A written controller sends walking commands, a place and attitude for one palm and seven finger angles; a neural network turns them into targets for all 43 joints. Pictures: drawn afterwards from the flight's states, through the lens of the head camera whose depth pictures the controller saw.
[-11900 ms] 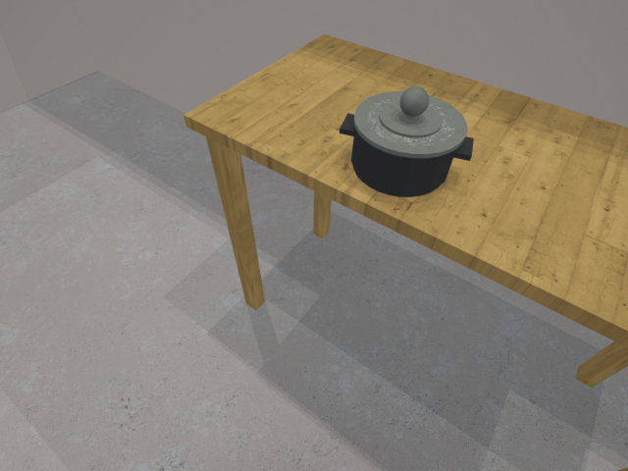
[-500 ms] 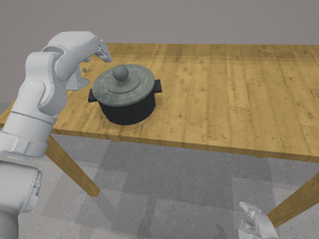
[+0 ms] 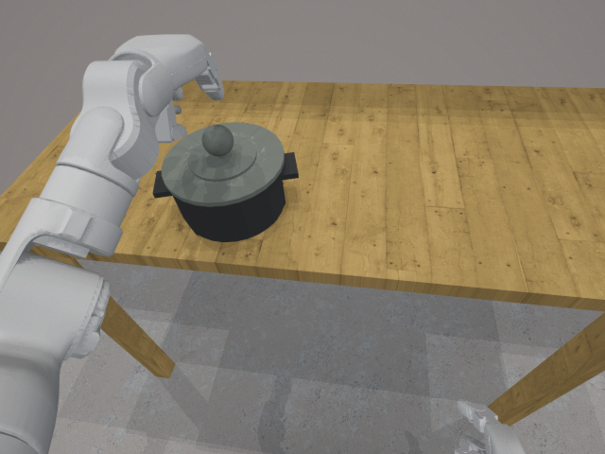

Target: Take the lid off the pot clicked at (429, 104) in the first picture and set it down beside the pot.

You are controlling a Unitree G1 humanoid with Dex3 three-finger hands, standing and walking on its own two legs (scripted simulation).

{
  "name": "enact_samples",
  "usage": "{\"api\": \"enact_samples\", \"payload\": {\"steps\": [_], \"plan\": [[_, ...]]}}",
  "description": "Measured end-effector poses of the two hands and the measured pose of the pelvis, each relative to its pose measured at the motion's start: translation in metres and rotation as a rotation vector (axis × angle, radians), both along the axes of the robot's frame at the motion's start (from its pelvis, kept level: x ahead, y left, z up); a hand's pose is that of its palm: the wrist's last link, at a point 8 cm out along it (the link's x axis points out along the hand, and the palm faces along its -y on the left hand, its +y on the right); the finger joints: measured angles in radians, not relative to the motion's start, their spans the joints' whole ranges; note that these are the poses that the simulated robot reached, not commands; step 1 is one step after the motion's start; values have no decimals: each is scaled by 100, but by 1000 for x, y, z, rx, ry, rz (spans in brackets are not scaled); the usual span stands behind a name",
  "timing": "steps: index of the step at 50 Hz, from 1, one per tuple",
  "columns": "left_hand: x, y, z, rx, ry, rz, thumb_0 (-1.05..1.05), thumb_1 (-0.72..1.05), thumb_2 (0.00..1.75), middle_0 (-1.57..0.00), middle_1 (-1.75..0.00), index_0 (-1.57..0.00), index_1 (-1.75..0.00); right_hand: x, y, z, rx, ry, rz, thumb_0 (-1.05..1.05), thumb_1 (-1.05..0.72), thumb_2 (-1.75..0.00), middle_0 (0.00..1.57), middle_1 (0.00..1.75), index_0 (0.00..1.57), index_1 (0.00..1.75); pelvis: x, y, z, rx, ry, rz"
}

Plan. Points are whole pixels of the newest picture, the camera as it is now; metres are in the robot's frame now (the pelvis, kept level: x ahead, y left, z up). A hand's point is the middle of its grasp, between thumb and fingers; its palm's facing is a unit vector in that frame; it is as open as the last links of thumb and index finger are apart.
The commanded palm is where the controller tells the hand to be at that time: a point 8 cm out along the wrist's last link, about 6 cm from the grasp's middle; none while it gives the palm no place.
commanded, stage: move the open hand above the knob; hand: left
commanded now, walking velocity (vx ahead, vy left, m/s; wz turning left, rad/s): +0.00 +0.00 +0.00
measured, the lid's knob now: (217, 140) +0.51 +0.13 +0.15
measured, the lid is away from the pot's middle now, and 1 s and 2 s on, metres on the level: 0.00 0.00 0.00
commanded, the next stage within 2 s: lower the open fingers around the knob in 0.88 s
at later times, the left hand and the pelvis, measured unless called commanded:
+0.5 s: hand (196, 92) +0.49 +0.13 +0.24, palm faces -0.19 +0.01 -0.98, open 10.1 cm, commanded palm +0.46 +0.14 +0.30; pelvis +0.01 +0.00 +0.00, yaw -1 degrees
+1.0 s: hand (195, 94) +0.50 +0.13 +0.23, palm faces -0.23 +0.02 -0.97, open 10.1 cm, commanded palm +0.47 +0.13 +0.30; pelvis +0.01 +0.00 +0.00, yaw -1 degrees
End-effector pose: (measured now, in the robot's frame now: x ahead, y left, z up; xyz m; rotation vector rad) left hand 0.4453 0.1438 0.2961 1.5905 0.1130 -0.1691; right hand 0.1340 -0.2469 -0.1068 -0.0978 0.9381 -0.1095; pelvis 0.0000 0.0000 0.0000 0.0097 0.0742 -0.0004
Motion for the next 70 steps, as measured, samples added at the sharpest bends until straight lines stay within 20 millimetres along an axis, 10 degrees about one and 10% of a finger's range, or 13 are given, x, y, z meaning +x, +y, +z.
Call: {"api": "enact_samples", "payload": {"steps": [21, 40, 70], "plan": [[33, -20, 0, -22, 33, -25, 0, -37, 161, -86, -8, -87, -8, -57, -7, -11, -29, 138, -90, 1, -91, -90, 20, 29, 20, 30, 6, 5, 1, 0, 33, -20], [30, -6, -4, 1, 51, 20, 0, -37, 161, -86, -8, -87, -8, -18, -3, -1, -45, 53, -42, 1, -91, -90, 20, 29, 20, 30, 6, 3, 0, -2, 32, -4], [39, -24, -29, -22, 84, 10, 0, -37, 161, -86, -8, -87, -8, -24, 2, -9, -10, 72, -56, 1, -91, -90, 20, 29, 20, 30, 15, 3, 0, 0, 41, -18]]}}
